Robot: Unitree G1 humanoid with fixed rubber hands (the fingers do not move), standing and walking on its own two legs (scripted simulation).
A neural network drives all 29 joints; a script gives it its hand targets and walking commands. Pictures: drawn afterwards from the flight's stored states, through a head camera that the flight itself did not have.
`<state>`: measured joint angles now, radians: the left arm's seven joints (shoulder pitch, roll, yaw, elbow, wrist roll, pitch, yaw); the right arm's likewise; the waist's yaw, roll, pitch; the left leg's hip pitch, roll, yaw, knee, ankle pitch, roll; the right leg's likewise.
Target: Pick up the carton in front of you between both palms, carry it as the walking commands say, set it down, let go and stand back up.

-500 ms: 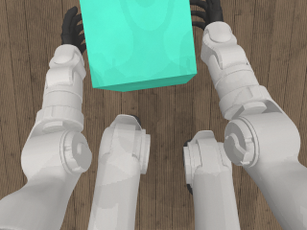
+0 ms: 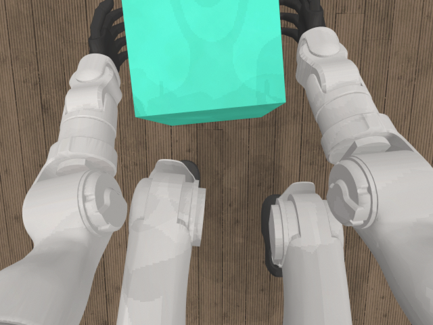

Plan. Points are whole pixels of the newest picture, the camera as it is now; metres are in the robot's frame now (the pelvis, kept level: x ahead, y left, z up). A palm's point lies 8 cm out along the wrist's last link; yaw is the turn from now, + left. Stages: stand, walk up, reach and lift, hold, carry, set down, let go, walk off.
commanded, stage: set down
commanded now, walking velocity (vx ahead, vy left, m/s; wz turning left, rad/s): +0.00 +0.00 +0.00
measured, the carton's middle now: (208, 62) +0.49 +0.12 -0.25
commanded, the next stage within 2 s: let go in 1.42 s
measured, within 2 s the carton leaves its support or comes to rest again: neither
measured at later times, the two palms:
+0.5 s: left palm (66, 52) +0.46 +0.33 -0.17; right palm (316, 32) +0.54 -0.04 -0.17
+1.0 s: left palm out of the picture +0.45 +0.34 +0.00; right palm out of the picture +0.55 -0.04 +0.00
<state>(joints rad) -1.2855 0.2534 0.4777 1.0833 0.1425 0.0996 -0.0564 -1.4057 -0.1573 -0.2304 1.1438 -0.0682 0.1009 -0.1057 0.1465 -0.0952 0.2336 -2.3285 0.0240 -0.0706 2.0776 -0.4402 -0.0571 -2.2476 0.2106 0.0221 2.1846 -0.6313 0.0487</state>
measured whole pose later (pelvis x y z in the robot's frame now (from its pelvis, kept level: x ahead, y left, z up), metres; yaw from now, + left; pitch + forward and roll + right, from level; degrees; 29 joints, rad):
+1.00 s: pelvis +0.02 +0.02 +0.12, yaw +2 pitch +46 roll -3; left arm -1.00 0.30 0.35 0.80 -0.08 0.12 -0.02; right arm -1.11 -0.21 -0.16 0.81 0.02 0.17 -0.13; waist 0.12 -0.05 -0.03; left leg -2.10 -0.01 -0.04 1.70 -0.40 -0.01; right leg -1.98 0.09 0.03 1.78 -0.60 0.04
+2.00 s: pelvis +0.11 +0.04 +0.36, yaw +6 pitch +21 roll -1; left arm -0.06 0.22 0.11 0.51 -0.01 0.01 -0.09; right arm -0.14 -0.12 -0.13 0.56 -0.07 0.02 -0.03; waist 0.07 0.00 -0.04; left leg -0.83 -0.04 -0.04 0.69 -0.24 0.02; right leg -0.71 0.02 0.07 0.70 -0.36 0.03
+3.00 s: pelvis +0.14 +0.03 +0.39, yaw +5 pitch +0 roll +0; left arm 0.23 0.34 0.06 0.64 0.04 0.03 0.01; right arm 0.18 -0.32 -0.05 0.74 -0.05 0.01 -0.02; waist 0.00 -0.05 0.01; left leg -0.26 -0.02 -0.02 0.53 -0.27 0.01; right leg -0.13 0.02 0.08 0.49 -0.36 0.01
